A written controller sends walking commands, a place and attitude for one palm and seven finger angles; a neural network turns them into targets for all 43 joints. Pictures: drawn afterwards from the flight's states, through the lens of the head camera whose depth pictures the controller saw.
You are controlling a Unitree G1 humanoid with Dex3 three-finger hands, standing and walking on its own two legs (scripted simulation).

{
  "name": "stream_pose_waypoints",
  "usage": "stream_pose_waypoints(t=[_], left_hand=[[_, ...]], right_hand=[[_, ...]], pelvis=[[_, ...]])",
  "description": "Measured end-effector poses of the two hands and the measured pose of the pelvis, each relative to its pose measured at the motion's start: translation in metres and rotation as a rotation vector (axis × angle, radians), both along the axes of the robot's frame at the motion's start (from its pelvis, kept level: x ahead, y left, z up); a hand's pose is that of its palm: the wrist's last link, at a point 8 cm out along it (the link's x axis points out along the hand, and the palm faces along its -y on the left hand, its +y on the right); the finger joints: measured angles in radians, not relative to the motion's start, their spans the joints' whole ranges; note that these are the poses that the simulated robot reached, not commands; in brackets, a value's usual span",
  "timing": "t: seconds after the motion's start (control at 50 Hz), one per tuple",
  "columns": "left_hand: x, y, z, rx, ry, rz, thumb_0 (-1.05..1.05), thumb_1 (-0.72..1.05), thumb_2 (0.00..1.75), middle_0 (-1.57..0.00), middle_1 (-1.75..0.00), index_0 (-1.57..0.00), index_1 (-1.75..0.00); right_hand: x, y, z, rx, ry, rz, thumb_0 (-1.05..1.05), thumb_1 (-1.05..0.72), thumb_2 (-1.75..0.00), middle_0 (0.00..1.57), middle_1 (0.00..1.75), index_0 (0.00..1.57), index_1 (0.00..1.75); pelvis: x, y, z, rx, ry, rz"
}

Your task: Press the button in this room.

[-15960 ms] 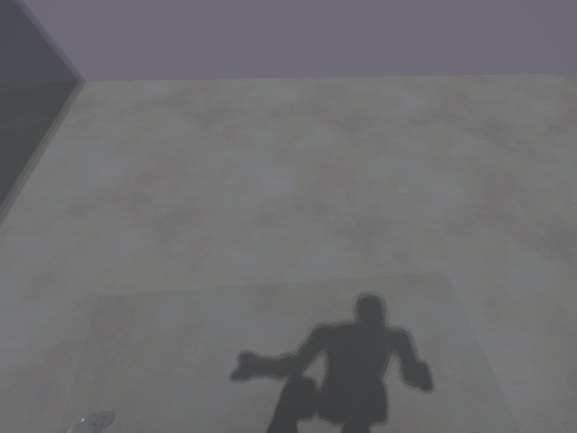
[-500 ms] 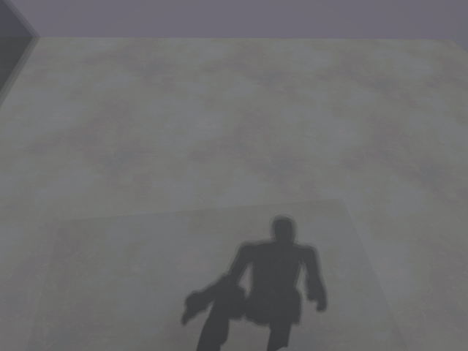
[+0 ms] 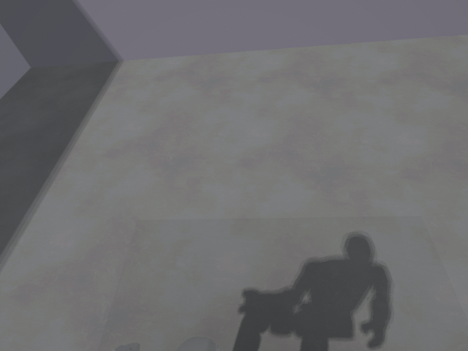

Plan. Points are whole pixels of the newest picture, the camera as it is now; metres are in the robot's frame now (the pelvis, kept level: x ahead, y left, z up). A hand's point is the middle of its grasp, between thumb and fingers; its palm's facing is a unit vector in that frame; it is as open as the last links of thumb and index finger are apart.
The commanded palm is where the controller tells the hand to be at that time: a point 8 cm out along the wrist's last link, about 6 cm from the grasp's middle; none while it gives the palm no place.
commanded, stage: turn or walk to find it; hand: left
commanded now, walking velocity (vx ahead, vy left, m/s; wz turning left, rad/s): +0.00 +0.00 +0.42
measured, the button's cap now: out of the picture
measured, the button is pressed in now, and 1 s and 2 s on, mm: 0 0 0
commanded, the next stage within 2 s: none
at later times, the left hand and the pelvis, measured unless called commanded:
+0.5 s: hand out of the picture -0.09 +0.23 -0.19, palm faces +0.30 -0.92 -0.25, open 7.4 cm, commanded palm none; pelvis -0.04 +0.02 -0.01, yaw +13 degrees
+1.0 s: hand out of the picture -0.05 +0.19 -0.15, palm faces +0.41 -0.87 -0.29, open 7.4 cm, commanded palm none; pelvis -0.06 -0.03 +0.00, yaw +25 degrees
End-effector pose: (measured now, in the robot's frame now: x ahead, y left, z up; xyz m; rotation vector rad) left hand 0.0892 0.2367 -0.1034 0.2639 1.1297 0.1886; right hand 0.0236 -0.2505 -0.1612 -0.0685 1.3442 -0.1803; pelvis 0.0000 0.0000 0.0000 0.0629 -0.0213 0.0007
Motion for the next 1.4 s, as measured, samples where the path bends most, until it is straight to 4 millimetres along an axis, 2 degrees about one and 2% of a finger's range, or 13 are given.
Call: stream_pose_waypoints(t=[0.14, 0.24, 0.32, 0.4, 0.48, 0.56, 0.68, 0.8, 0.92, 1.06, 1.18, 1.28, 1.4], left_hand=[[-0.051, -0.008, -0.004, -0.011, 0.061, 0.109, 0.01, 0.91, 0.89, -0.2, -0.3, -0.21, -0.3], [-0.093, -0.005, -0.012, -0.026, 0.115, 0.186, 0.01, 0.91, 0.89, -0.2, -0.3, -0.21, -0.3], [-0.131, 0.002, -0.021, -0.043, 0.168, 0.246, 0.01, 0.9, 0.89, -0.2, -0.3, -0.21, -0.3], [-0.167, 0.015, -0.034, -0.067, 0.208, 0.305, 0.01, 0.9, 0.89, -0.2, -0.3, -0.21, -0.3], [-0.194, 0.033, -0.054, -0.092, 0.23, 0.359, 0.01, 0.9, 0.89, -0.2, -0.3, -0.21, -0.3], [-0.199, 0.043, -0.05, -0.103, 0.227, 0.38, 0.01, 0.9, 0.89, -0.2, -0.3, -0.2, -0.3], [-0.18, 0.05, -0.036, -0.091, 0.128, 0.386, 0.01, 0.9, 0.9, -0.2, -0.3, -0.2, -0.3], [-0.157, 0.041, -0.026, -0.057, 0.068, 0.372, 0.01, 0.9, 0.9, -0.2, -0.3, -0.2, -0.3], [-0.146, 0.013, -0.018, -0.011, 0.005, 0.375, 0.01, 0.9, 0.9, -0.2, -0.3, -0.2, -0.3], [-0.177, -0.021, -0.008, -0.025, 0.034, 0.463, 0.01, 0.9, 0.89, -0.2, -0.3, -0.2, -0.3], [-0.212, -0.037, -0.014, -0.052, 0.07, 0.549, 0.01, 0.91, 0.89, -0.2, -0.3, -0.21, -0.3], [-0.255, -0.041, -0.026, -0.085, 0.119, 0.623, 0.01, 0.91, 0.89, -0.2, -0.3, -0.21, -0.3], [-0.314, -0.032, -0.054, -0.133, 0.175, 0.725, 0.01, 0.9, 0.89, -0.2, -0.3, -0.21, -0.3]], right_hand=[[0.001, -0.017, 0.006, -0.021, 0.049, 0.078, 0.01, -0.91, -0.9, 0.19, 0.3, 0.2, 0.3], [0.02, -0.012, 0.008, -0.036, 0.045, 0.154, 0.01, -0.91, -0.9, 0.19, 0.3, 0.19, 0.3], [0.048, 0.004, 0.013, -0.044, -0.014, 0.223, 0.01, -0.91, -0.9, 0.19, 0.3, 0.19, 0.3], [0.078, 0.031, 0.021, -0.055, -0.106, 0.295, 0.01, -0.91, -0.9, 0.19, 0.3, 0.19, 0.3], [0.096, 0.059, 0.027, -0.071, -0.204, 0.353, 0.01, -0.91, -0.9, 0.19, 0.3, 0.2, 0.3], [0.092, 0.075, 0.038, -0.073, -0.224, 0.382, 0.01, -0.91, -0.9, 0.2, 0.3, 0.2, 0.3], [0.074, 0.078, 0.037, -0.06, -0.176, 0.403, 0.01, -0.9, -0.9, 0.2, 0.3, 0.2, 0.3], [0.05, 0.056, 0.022, -0.039, -0.102, 0.389, 0.01, -0.9, -0.9, 0.2, 0.3, 0.2, 0.3], [0.035, 0.019, -0.004, -0.017, -0.012, 0.389, 0.01, -0.9, -0.9, 0.2, 0.3, 0.2, 0.3], [0.043, -0.001, 0.003, -0.024, 0.034, 0.451, 0.01, -0.91, -0.9, 0.2, 0.3, 0.2, 0.3], [0.061, 0.004, 0.009, -0.045, 0.035, 0.529, 0.01, -0.91, -0.9, 0.19, 0.3, 0.2, 0.3], [0.086, 0.032, 0.015, -0.061, -0.018, 0.618, 0.01, -0.91, -0.9, 0.19, 0.3, 0.19, 0.3], [0.114, 0.089, 0.024, -0.07, -0.167, 0.732, 0.01, -0.91, -0.9, 0.19, 0.3, 0.19, 0.3]], pelvis=[[-0.006, -0.012, 0.004, 0.001, 0.006, 0.075], [-0.012, -0.011, 0.002, -0.007, 0.008, 0.12], [-0.021, -0.005, 0.0, -0.017, 0.008, 0.151], [-0.031, 0.007, -0.005, -0.035, 0.005, 0.186], [-0.042, 0.022, -0.016, -0.048, -0.005, 0.218], [-0.047, 0.028, -0.008, -0.058, -0.015, 0.241], [-0.054, 0.028, 0.0, -0.067, -0.006, 0.288], [-0.057, 0.012, -0.002, -0.057, 0.01, 0.33], [-0.057, -0.016, -0.011, -0.052, 0.012, 0.387], [-0.056, -0.031, 0.0, -0.019, 0.007, 0.46], [-0.058, -0.034, 0.001, -0.02, 0.007, 0.522], [-0.068, -0.027, -0.002, -0.033, 0.006, 0.566], [-0.086, -0.009, -0.016, -0.058, -0.006, 0.622]])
